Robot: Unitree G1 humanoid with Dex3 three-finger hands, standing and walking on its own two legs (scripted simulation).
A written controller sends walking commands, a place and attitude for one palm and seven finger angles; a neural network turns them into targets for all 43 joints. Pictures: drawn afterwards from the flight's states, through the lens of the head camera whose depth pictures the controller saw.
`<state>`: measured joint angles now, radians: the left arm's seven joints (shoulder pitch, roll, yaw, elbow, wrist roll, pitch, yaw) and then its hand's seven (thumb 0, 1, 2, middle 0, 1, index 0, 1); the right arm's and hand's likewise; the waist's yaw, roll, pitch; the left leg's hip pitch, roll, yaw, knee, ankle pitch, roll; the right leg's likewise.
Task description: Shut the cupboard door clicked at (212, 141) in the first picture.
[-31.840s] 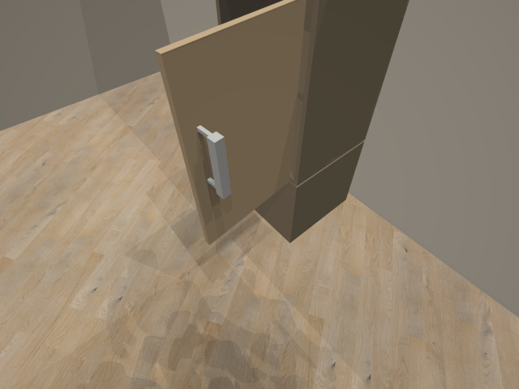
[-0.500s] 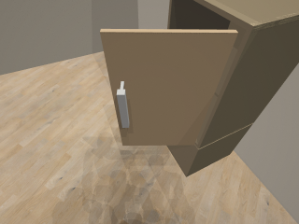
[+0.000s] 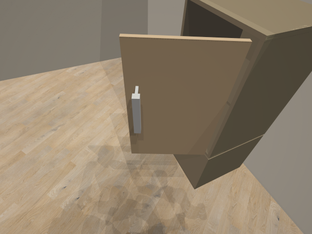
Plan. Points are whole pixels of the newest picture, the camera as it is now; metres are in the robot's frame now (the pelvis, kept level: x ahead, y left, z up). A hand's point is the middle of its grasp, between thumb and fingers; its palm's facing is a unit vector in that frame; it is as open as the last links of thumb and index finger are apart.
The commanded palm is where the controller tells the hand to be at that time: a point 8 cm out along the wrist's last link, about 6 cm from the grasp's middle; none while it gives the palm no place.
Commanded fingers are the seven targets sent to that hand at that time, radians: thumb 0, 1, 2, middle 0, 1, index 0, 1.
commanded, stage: shuffle to correct the standing spot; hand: left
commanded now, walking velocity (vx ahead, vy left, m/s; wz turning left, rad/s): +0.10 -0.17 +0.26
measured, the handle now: (137, 110) +0.52 +0.11 -0.01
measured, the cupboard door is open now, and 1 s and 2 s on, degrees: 65 65 65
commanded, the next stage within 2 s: come to a stop and stand still in 0.86 s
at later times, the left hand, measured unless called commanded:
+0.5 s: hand out of the picture -0.06 +0.13 -0.18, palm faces +0.07 -0.99 -0.16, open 7.3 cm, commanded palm none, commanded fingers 0.00 0.90 0.90 -0.20 -0.30 -0.20 -0.30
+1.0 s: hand out of the picture +0.09 +0.10 -0.18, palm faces +0.11 -0.97 -0.24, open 7.3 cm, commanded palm none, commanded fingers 0.00 0.90 0.90 -0.20 -0.30 -0.20 -0.30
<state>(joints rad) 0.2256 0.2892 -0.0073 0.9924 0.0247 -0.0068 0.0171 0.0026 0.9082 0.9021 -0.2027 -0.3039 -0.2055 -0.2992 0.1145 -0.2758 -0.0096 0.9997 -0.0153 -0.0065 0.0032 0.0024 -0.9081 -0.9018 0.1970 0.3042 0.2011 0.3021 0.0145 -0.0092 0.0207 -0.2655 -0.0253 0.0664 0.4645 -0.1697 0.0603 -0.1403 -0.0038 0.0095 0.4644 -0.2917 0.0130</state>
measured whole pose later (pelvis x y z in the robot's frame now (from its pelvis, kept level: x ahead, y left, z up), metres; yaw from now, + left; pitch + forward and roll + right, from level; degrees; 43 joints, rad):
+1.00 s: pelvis +0.07 -0.10 -0.01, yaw +3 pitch +0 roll -2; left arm 0.27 0.19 0.07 0.97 0.04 0.01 0.01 0.01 0.93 0.90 -0.20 -0.30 -0.20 -0.30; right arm 0.27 -0.19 -0.08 1.05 -0.03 0.04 -0.03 0.00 -0.91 -0.90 0.20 0.30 0.20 0.30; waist 0.01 0.03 0.04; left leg -0.44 0.09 0.04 0.97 -0.51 0.01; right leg -0.30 -0.03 -0.09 0.57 -0.28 0.00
